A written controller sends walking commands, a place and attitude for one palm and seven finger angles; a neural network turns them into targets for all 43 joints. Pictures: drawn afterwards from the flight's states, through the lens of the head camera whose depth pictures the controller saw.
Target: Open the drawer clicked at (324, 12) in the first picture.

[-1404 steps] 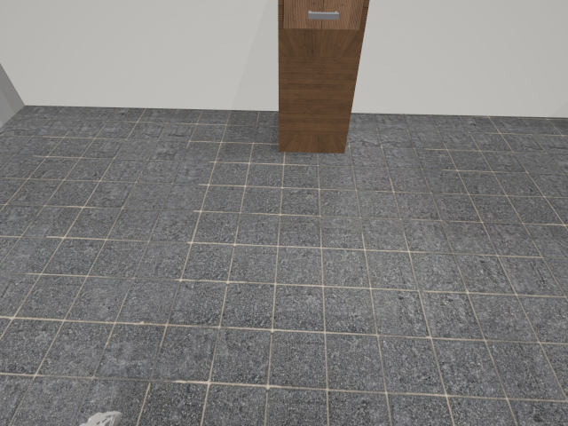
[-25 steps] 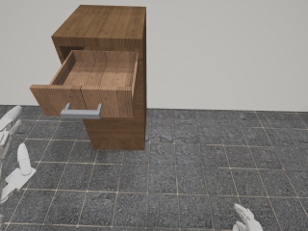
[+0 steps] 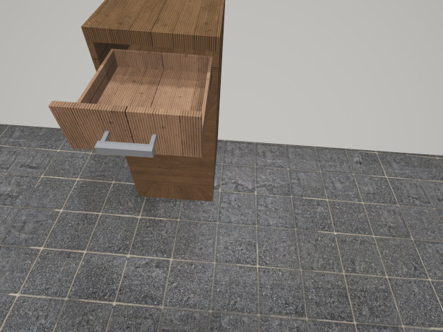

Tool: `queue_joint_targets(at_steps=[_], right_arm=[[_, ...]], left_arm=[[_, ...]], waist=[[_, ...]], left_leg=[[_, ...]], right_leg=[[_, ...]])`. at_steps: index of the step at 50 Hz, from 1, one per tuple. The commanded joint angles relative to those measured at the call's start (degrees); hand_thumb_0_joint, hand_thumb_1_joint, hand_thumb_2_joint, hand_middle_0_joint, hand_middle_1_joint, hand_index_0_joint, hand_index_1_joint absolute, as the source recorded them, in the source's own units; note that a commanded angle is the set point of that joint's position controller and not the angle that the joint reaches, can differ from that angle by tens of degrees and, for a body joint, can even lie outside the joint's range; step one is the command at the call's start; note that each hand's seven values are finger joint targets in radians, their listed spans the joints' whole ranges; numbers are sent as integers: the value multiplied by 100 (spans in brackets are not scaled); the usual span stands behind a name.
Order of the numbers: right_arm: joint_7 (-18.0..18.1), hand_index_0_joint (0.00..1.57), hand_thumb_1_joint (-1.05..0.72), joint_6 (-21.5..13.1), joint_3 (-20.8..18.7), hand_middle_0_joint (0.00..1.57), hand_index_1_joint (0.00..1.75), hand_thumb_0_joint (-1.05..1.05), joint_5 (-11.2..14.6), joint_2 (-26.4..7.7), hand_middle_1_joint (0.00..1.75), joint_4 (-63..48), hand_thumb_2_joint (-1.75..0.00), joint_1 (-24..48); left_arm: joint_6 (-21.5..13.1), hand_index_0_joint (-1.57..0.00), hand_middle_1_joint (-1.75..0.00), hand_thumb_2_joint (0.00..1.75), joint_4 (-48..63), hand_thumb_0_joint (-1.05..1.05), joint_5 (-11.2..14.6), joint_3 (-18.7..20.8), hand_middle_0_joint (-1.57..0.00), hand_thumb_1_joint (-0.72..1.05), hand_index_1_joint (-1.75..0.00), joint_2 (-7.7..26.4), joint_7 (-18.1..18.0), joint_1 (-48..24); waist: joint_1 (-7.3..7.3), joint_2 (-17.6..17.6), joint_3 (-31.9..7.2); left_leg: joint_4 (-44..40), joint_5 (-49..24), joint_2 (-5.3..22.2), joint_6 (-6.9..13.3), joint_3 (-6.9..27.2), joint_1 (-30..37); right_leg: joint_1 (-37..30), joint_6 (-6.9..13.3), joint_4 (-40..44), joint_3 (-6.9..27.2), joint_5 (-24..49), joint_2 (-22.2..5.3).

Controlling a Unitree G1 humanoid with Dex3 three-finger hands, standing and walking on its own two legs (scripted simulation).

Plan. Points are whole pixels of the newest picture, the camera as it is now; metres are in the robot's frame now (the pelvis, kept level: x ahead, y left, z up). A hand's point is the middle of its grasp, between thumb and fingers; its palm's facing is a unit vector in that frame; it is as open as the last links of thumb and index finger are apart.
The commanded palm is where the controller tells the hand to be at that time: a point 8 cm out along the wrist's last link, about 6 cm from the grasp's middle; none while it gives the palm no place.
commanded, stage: let the arm hang, fingers relaxed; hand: left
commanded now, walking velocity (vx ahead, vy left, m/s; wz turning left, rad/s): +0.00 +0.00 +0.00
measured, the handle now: (127, 142) +0.51 +0.25 +0.00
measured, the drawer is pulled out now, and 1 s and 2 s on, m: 0.30 0.30 0.30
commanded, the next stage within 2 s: look to check the result in 0.80 s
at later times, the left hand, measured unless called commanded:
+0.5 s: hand out of the picture +0.00 +0.21 -0.15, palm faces -0.01 -0.97 -0.25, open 7.3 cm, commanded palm none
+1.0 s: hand out of the picture +0.03 +0.20 -0.15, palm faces -0.02 -0.97 -0.25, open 7.3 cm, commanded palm none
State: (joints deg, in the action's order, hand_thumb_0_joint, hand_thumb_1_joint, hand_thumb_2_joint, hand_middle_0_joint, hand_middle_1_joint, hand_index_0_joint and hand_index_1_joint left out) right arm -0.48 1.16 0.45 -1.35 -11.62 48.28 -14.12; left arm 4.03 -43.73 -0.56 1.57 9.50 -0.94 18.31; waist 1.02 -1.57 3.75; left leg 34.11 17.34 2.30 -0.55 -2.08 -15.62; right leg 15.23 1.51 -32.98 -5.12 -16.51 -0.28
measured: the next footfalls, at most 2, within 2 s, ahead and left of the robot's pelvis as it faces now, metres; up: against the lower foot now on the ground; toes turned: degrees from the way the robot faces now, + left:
none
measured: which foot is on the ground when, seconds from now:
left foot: down 0.00-1.00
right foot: down 0.00-1.00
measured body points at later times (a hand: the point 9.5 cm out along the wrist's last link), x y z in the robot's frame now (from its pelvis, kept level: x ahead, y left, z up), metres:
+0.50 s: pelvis -0.01 +0.02 +0.01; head +0.00 +0.00 +0.46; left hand +0.01 +0.26 -0.13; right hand -0.02 -0.20 -0.15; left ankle +0.01 +0.12 -0.73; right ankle +0.01 -0.10 -0.73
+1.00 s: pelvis +0.00 +0.00 +0.02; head +0.02 -0.01 +0.46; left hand +0.03 +0.25 -0.13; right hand -0.01 -0.24 -0.15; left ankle +0.01 +0.12 -0.73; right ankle +0.01 -0.10 -0.73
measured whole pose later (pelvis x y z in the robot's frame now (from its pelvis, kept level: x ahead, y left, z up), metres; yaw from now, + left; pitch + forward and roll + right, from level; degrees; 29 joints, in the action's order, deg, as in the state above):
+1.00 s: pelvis +0.00 +0.00 +0.02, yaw -2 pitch -2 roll +0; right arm 1.1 0.6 -1.5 -0.7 -11.3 63.7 -14.7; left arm -0.2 -65.2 -0.4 0.9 11.4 -1.1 12.1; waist 0.7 1.6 4.2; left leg 21.8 11.0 2.2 -0.5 -4.3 -8.6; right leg 9.5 1.6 -21.8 -3.2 -10.3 0.3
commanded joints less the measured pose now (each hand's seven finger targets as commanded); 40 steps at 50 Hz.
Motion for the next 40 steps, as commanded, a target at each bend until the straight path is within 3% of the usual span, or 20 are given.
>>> queue_joint_targets(at_steps=[1,3,5,7,10,15,19,30,34,40], right_arm=[[147,20,-90,-150,-161,20,30,0,10,-717,30,-74,-90,76],[170,20,-90,-158,-145,20,30,0,34,-644,30,118,-90,-93],[183,20,-90,-143,-153,20,30,0,57,-604,30,306,-90,-208],[194,20,-90,-120,-175,20,30,0,70,-598,30,464,-90,-301],[197,20,-90,-94,-175,20,30,0,70,-568,30,699,-90,-363],[191,20,-90,-95,-176,20,30,0,66,-540,30,1000,-90,-507],[177,20,-90,-102,-202,20,30,0,63,-520,30,1176,-90,-507],[187,20,-90,-142,-237,20,30,0,52,-450,30,1361,-90,-491],[196,20,-90,-161,-249,20,30,0,56,-467,30,1372,-90,-507],[205,20,-90,-158,-261,20,30,0,66,-500,30,1400,-90,-451]], left_arm=[[-377,-20,-30,90,-141,0,-48,208,-20,90,-30,955,-5,48],[-407,-20,-30,90,-520,0,-14,143,-20,90,-30,964,-6,97],[-418,-20,-30,90,-794,0,-2,105,-20,90,-30,955,-11,26],[-414,-20,-30,90,-1021,0,-9,63,-20,90,-30,905,-25,-29],[-397,-20,-30,90,-1331,0,-10,13,-20,90,-30,861,-44,-29],[-396,-20,-30,90,-1669,0,-16,-21,-20,90,-30,842,-72,3],[-417,-20,-30,90,-1776,0,-19,-9,-20,90,-30,890,-91,-37],[-442,-20,-30,90,-1862,0,-36,66,-20,90,-30,903,-100,-209],[-477,-20,-30,90,-1871,0,-23,86,-20,90,-30,925,-99,-277],[-503,-20,-30,90,-1894,0,-15,100,-20,90,-30,981,-100,-367]], waist=[[-148,1195,-351],[-125,1229,-801],[-82,966,-804],[-59,572,-595],[-63,395,-83],[-64,79,163],[-68,8,245],[-99,371,278],[-83,279,27],[-65,312,-5]], left_leg=[[-1264,-818,463,268,634,-96],[-1176,-1043,435,241,513,264],[-1246,-928,453,219,481,391],[-1334,-896,501,233,509,445],[-1555,-530,492,232,520,303],[-1784,-159,489,253,535,283],[-1831,-33,442,253,487,294],[-1970,73,440,223,486,197],[-1828,-338,415,213,400,405],[-1746,-590,419,192,348,522]], right_leg=[[-662,101,956,677,773,-398],[-869,106,1057,694,1058,-476],[-828,111,1156,689,1009,-502],[-687,97,1252,642,932,-518],[-450,85,1407,656,593,-519],[-326,62,1475,688,327,-511],[-263,54,1529,746,156,-505],[-326,79,1491,774,231,-506],[-428,99,1526,820,395,-547],[-456,126,1612,855,518,-588]])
